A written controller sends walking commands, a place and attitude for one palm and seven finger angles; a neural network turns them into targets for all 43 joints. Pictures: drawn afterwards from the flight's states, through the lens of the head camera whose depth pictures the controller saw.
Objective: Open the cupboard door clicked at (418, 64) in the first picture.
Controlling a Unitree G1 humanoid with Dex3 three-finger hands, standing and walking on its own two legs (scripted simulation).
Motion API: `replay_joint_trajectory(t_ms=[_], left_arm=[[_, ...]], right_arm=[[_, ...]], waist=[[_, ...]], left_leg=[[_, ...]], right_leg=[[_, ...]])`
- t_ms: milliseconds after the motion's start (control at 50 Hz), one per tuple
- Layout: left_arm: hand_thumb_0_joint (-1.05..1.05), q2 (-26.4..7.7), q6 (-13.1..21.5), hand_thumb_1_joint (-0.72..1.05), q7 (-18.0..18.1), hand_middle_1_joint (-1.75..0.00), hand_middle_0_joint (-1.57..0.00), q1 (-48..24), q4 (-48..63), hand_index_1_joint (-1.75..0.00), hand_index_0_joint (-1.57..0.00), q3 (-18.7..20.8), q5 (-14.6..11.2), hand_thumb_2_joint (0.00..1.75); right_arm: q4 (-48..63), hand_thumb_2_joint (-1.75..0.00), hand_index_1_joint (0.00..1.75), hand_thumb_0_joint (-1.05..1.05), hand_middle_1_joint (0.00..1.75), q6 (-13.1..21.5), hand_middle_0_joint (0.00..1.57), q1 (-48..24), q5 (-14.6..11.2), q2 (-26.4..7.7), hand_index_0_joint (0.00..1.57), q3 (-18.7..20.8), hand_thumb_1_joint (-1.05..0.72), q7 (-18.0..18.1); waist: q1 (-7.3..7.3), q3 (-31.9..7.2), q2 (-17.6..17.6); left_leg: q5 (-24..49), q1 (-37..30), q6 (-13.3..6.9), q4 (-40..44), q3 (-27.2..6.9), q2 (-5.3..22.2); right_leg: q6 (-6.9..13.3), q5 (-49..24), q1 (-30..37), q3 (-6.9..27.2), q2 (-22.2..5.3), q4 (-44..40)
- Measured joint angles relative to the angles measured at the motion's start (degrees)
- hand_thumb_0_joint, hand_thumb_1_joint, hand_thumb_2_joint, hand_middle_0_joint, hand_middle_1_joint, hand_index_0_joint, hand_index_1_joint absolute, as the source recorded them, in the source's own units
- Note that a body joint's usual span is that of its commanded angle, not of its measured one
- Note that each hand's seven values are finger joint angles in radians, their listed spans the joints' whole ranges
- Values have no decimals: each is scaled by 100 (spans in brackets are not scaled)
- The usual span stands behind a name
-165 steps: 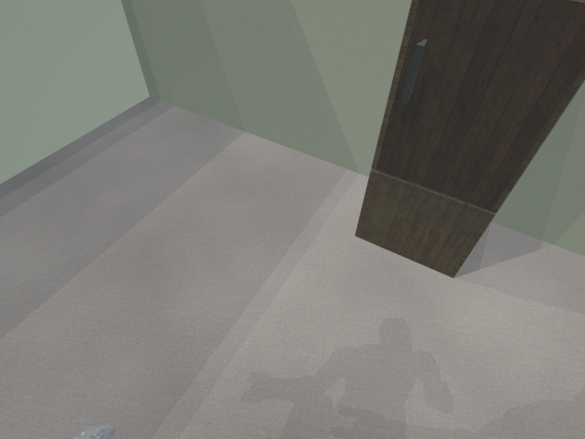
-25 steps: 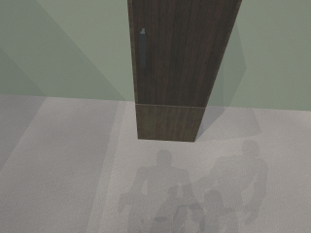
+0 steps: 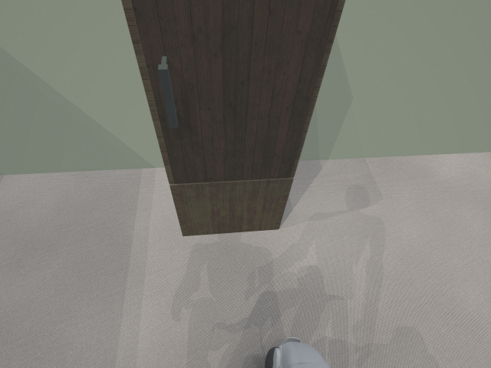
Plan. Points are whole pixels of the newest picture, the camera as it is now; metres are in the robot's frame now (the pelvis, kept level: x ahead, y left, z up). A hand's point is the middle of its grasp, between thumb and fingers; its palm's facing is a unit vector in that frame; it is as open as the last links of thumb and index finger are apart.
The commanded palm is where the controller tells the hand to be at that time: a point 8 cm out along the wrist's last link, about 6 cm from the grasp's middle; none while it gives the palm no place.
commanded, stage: take the last steps up to it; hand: left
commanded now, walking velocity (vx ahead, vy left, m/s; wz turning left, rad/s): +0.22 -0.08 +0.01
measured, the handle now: (169, 94) +0.68 +0.17 +0.04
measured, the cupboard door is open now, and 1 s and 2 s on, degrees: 0 0 0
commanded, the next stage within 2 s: come to a stop and stand still in 0.18 s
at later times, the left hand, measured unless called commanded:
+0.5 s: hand (172, 367) +0.15 +0.13 -0.18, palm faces +0.10 -0.98 -0.14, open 7.3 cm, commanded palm none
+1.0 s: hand out of the picture +0.14 +0.13 -0.16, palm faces +0.06 -0.97 -0.25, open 7.3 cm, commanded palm none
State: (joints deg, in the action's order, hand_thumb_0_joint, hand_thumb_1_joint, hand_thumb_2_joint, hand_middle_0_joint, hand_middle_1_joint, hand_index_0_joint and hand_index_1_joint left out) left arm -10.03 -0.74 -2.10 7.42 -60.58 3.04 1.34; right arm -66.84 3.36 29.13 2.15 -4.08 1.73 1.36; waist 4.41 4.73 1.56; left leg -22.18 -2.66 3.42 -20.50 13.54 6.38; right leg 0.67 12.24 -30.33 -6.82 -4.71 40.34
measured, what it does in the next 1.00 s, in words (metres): walks ahead: right foot, then left foot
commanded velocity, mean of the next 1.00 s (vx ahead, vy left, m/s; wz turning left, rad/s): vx -0.05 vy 0.00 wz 0.01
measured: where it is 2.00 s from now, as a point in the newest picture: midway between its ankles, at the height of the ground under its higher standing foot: outside the picture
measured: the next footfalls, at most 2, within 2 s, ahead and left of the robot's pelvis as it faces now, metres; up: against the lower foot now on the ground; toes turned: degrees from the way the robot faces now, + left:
right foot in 0.06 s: +0.17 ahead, -0.13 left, +0.00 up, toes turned -5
left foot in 0.42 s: +0.23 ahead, +0.08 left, +0.00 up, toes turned +9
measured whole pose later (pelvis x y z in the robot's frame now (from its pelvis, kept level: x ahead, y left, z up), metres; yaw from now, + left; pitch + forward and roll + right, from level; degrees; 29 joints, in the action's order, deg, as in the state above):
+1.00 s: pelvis +0.11 -0.06 +0.00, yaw +1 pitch -1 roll +1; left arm -8.7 0.1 2.1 13.6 -59.2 1.2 1.3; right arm -61.8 -3.1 11.1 0.5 -10.8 3.0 1.3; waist -0.6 2.4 -1.5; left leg -25.7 15.6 1.6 -43.2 1.1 2.4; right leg 4.2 13.8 -15.2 -6.9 -0.5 29.2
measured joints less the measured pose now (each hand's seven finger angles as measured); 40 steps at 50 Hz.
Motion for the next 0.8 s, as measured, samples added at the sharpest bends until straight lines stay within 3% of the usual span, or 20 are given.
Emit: replay_joint_trajectory(t_ms=[60,120,140,180,240,300,360,420,520,680,740,800], left_arm=[[0,45,234,92,7,-30,-19,-109,88,-30,-19,-19,9,90],[0,145,432,91,110,-30,-19,-144,123,-30,-19,-3,-43,90],[0,176,425,91,147,-30,-19,-108,113,-30,-20,-13,-58,90],[-1,189,452,93,279,-30,-20,-17,126,-30,-20,58,-113,90],[-2,103,453,94,364,-30,-20,153,78,-30,-20,22,-52,90],[-2,69,393,94,360,-30,-20,343,-3,-30,-20,-51,-38,90],[-1,94,345,93,346,-30,-19,507,-105,-30,-20,-110,-35,90],[-1,154,274,92,349,-30,-19,669,-220,-30,-20,-180,-72,90],[0,162,65,91,394,-30,-19,820,-228,-30,-20,-227,-99,90],[0,124,-82,91,386,-30,-20,846,117,-30,-20,-120,-51,90],[0,106,-72,91,417,-30,-20,816,185,-30,-20,-70,-13,90],[0,70,-12,91,438,-30,-19,877,237,-30,-20,-77,17,90]], right_arm=[[-134,-90,30,1,30,-67,20,121,-56,-3,20,39,-90,-42],[-178,-90,30,1,30,-252,20,-199,-154,-94,20,59,-90,-71],[-133,-90,30,1,30,-287,20,-338,-150,-141,20,85,-90,-72],[26,-90,30,1,30,-305,20,-628,-108,-240,20,123,-90,-66],[355,-90,30,1,30,-294,20,-1079,-63,-381,20,151,-91,-55],[645,-90,30,1,30,-275,19,-1478,-46,-499,20,156,-91,-33],[771,-90,30,1,30,-230,19,-1784,-72,-631,19,131,-93,-24],[783,-90,30,1,30,-179,19,-1983,-105,-674,19,37,-93,-10],[758,-90,30,1,30,-252,19,-2172,-146,-409,19,-85,-92,29],[956,-90,30,1,30,-449,20,-2392,-124,-333,20,32,-90,19],[919,-90,30,1,30,-522,20,-2358,-127,-447,20,114,-90,-1],[868,-90,30,0,30,-656,20,-2243,-143,-547,20,195,-91,-11]], waist=[[-11,22,-74],[-120,116,-209],[-140,99,-244],[-183,10,-313],[-210,-171,-346],[-258,-310,-354],[-383,-346,-343],[-498,-330,-359],[-670,-264,40],[-669,33,-50],[-644,74,-318],[-598,-38,-379]], left_leg=[[-537,155,88,-951,-69,201],[-818,1296,-220,-3748,-838,152],[-643,1671,-292,-4404,-971,105],[-229,2294,-351,-4932,-1045,95],[40,2852,-316,-4485,-942,109],[169,3002,-263,-3563,-832,89],[326,2798,-208,-2523,-808,8],[1154,2265,-238,-1342,-870,-54],[951,1861,-469,-958,-659,-325],[1024,2037,-495,-995,-456,-468],[990,2167,-425,-1207,-517,-349],[51,2420,-366,-1976,-861,-468]], right_leg=[[217,-287,563,-163,161,-780],[337,-9,594,-277,251,-279],[344,81,722,-321,285,-348],[308,64,1006,-414,369,-680],[357,-23,1347,-492,468,-1162],[367,-17,1600,-515,542,-1441],[333,90,1813,-492,601,-1507],[259,327,1982,-476,677,-1333],[101,523,2096,-299,404,-1190],[-70,848,1528,182,247,-400],[163,822,1493,147,361,-375],[296,702,1493,110,374,-509]])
